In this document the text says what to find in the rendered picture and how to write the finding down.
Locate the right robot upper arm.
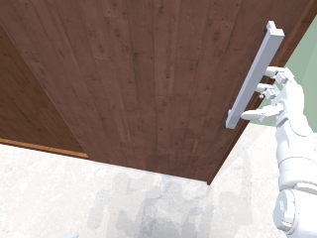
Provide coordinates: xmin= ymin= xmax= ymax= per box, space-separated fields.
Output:
xmin=272 ymin=188 xmax=317 ymax=238

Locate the handle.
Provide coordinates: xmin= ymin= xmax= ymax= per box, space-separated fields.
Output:
xmin=226 ymin=21 xmax=285 ymax=129

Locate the wardrobe door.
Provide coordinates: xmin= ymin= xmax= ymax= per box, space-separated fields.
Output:
xmin=0 ymin=0 xmax=313 ymax=182
xmin=0 ymin=24 xmax=86 ymax=154

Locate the robot right forearm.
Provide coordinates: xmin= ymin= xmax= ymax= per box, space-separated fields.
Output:
xmin=274 ymin=112 xmax=317 ymax=195

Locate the right robot hand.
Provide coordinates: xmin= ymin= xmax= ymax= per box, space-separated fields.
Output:
xmin=241 ymin=66 xmax=304 ymax=123

